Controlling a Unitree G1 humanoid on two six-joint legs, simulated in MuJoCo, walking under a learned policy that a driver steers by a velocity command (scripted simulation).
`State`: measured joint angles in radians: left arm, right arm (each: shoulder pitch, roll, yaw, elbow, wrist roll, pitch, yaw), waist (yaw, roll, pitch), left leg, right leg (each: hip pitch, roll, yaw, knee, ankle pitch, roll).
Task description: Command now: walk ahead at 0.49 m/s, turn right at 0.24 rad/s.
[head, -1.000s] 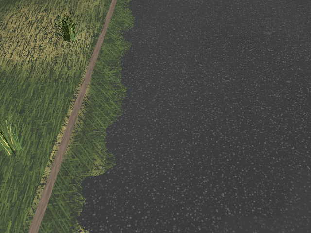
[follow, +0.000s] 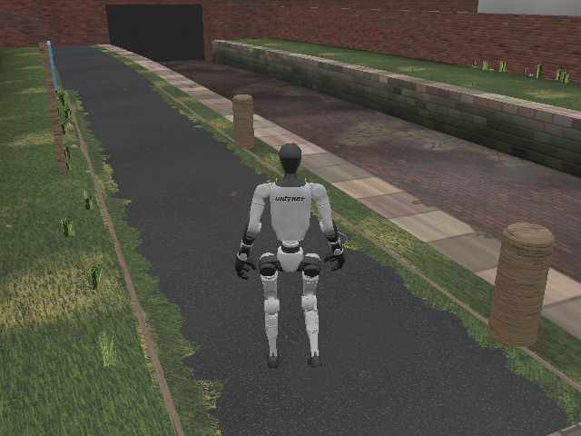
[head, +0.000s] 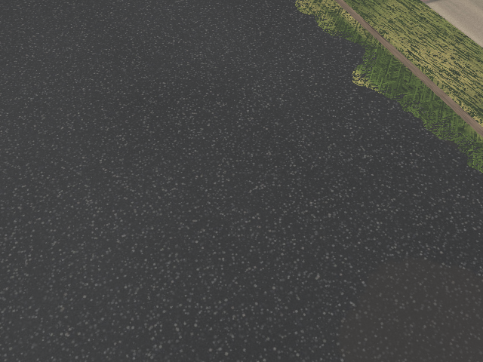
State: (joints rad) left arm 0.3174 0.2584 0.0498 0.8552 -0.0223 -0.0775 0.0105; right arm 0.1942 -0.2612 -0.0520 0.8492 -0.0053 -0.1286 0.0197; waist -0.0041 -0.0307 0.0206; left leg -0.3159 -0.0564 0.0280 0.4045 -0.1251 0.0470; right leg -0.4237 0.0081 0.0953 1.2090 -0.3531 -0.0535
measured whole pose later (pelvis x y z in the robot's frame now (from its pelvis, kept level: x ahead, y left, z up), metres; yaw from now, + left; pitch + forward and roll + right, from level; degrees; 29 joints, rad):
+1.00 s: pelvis +0.54 -0.02 -0.01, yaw -1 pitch +2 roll -1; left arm 0.37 0.26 0.04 0.92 -0.02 -0.08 0.00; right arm 0.10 -0.26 -0.04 0.79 0.01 -0.10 0.04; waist 0.03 -0.01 0.03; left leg -0.42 -0.02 0.06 0.54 -0.15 0.06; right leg -0.28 0.00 0.04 1.10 -0.46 -0.03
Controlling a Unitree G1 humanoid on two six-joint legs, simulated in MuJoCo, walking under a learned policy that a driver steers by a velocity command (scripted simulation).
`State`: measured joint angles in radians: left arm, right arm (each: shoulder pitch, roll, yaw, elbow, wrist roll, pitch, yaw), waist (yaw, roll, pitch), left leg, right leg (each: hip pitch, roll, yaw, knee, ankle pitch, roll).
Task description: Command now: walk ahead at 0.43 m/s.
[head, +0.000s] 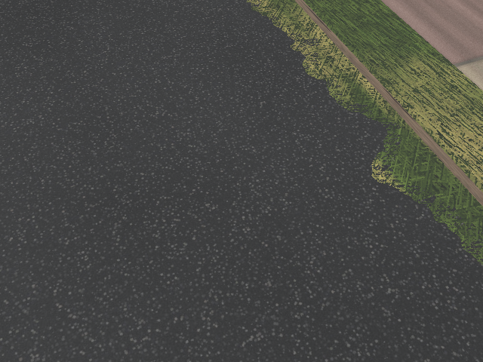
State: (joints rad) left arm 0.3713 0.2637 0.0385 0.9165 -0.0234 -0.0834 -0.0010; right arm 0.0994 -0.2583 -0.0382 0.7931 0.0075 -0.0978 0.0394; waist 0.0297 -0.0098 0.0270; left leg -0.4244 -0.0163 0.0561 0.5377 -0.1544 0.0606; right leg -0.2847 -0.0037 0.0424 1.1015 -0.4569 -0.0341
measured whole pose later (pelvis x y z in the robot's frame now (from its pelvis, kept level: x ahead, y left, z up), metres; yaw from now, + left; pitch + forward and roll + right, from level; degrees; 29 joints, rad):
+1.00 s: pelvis +0.18 +0.04 +0.03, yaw +24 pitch +3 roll -4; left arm 0.09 0.32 0.11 0.85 0.00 -0.05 0.02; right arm 0.35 -0.26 -0.07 0.78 0.01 -0.03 -0.03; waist -0.03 -0.02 -0.02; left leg -0.19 -0.02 -0.09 0.34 -0.19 0.06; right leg -0.58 -0.02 0.04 0.86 -0.13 0.02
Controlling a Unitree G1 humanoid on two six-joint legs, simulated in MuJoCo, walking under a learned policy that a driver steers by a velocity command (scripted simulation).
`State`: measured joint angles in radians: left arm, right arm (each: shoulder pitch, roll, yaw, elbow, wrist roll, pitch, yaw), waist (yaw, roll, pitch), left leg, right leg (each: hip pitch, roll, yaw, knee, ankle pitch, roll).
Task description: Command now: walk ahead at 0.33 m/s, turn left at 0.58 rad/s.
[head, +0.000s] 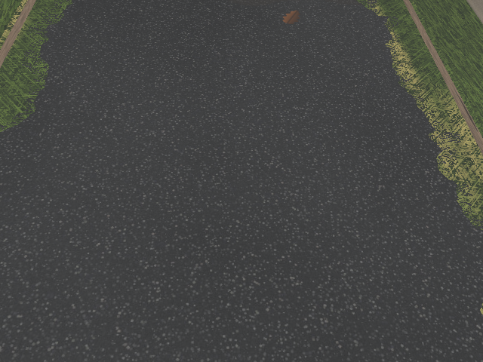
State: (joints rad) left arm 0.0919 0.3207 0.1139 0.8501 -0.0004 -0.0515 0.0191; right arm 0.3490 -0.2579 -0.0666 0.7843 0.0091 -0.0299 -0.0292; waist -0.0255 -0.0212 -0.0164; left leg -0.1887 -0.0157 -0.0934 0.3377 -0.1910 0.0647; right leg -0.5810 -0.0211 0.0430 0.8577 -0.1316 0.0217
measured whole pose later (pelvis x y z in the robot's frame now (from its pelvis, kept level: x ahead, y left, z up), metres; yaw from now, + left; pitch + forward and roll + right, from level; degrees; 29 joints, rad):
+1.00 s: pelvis +0.49 +0.03 -0.01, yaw +6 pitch +1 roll +1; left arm 0.19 0.31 0.05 0.84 -0.01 -0.07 0.00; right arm 0.29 -0.26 -0.06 0.79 0.00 -0.09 0.03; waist -0.03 -0.04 0.03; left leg -0.20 -0.07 0.05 0.33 -0.14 0.08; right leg -0.60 -0.12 0.04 1.07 -0.25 -0.01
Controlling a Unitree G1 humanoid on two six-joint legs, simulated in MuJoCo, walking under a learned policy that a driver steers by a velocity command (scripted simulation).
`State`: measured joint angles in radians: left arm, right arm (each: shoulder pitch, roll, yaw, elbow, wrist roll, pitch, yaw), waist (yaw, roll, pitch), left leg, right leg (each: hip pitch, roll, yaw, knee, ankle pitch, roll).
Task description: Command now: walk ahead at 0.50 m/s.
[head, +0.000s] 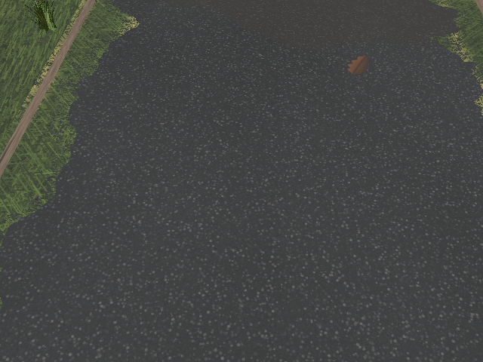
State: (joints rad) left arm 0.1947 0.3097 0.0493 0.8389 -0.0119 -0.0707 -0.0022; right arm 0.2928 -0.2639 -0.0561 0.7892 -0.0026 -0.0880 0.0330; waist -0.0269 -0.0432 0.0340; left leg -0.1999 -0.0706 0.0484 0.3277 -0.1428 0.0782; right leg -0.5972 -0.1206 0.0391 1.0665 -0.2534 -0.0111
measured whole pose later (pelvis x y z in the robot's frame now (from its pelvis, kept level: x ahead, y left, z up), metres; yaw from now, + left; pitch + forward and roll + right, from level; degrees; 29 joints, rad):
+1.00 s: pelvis +0.56 -0.01 -0.01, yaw +0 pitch +1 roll +0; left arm 0.28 0.30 0.05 0.89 -0.02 -0.08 0.00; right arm 0.19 -0.27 -0.05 0.81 0.00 -0.08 0.03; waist 0.00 -0.03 0.03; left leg -0.32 -0.03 0.05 0.45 -0.15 0.06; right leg -0.42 -0.06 0.02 1.14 -0.36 -0.03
